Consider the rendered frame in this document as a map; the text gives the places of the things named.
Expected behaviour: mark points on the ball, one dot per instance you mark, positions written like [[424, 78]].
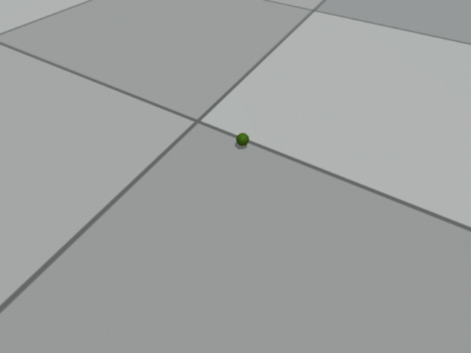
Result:
[[242, 139]]

